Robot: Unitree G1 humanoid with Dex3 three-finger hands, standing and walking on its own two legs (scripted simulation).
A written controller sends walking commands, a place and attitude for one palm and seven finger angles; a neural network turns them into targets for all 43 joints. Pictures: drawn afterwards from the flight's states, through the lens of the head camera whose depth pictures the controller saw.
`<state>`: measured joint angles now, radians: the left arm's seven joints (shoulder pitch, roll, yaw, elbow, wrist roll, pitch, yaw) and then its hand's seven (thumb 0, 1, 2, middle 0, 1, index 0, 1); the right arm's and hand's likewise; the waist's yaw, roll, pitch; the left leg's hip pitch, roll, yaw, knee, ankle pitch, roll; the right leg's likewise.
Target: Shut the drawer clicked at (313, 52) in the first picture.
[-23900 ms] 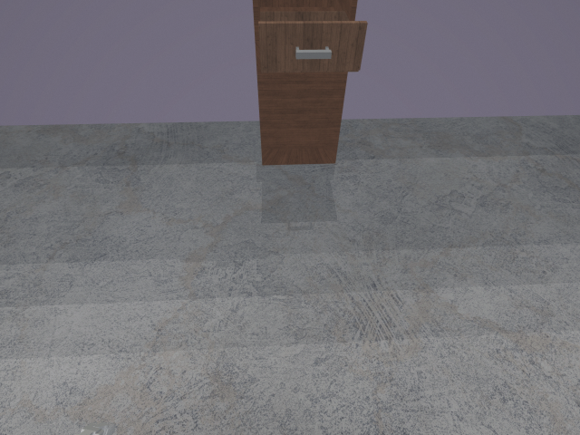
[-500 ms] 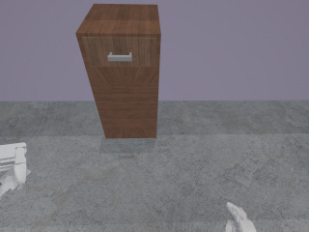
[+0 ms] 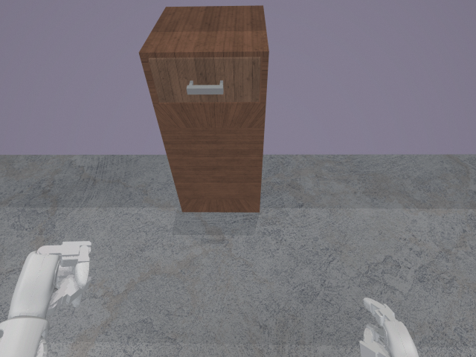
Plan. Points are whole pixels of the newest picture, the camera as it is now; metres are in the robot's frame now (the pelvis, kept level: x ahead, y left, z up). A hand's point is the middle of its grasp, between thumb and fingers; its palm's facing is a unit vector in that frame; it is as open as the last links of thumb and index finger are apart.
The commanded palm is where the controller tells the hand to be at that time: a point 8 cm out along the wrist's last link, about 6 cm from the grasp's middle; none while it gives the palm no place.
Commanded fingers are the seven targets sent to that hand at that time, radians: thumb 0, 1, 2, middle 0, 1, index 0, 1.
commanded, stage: let the arm hang, fingers relaxed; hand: left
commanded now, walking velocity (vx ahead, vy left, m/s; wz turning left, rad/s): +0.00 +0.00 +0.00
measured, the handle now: (205, 86) +0.92 +0.18 -0.01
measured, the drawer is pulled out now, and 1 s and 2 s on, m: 0.00 0.00 0.00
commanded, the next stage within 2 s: look to check the result in 1.02 s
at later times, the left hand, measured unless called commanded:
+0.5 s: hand out of the picture -0.07 +0.22 -0.16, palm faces +0.01 -0.97 -0.25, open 5.3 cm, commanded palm none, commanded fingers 0.00 0.90 0.90 -0.20 -0.30 -0.20 -0.30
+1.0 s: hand out of the picture +0.03 +0.19 -0.16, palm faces -0.01 -0.98 -0.21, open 7.3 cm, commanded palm none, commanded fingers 0.00 0.90 0.90 -0.20 -0.30 -0.20 -0.30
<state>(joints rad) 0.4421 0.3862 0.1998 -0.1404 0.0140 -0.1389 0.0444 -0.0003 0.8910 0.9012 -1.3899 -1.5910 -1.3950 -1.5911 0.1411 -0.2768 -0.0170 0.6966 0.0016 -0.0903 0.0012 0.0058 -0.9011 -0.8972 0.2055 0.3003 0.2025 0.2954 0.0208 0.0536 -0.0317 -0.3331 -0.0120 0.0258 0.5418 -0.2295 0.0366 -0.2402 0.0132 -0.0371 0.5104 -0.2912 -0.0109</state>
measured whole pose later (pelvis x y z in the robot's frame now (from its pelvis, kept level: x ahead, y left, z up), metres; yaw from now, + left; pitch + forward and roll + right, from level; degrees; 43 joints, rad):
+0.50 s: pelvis -0.02 +0.01 +0.01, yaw +0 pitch -1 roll -1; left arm 0.34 0.24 0.01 1.15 0.02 0.02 0.01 0.01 0.90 0.90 -0.56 -0.72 -0.56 -0.73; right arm 0.30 -0.19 -0.01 1.12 -0.02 0.02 -0.02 0.00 -0.91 -0.90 0.20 0.30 0.20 0.29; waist 0.00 0.01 0.07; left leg -0.25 -0.03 0.03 0.41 -0.14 0.05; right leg -0.17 0.00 -0.04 0.40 -0.21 -0.01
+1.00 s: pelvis -0.01 +0.00 +0.01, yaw -1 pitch -1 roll +0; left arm 0.20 0.18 0.01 1.12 0.02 -0.01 0.02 0.00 0.90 0.90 -0.20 -0.31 -0.20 -0.31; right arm 0.22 -0.19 -0.02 1.13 -0.02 -0.01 -0.02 0.00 -0.91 -0.90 0.20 0.30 0.20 0.29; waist -0.01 0.01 0.04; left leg -0.21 -0.02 0.04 0.38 -0.15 0.04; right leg -0.14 0.00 -0.02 0.39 -0.22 -0.01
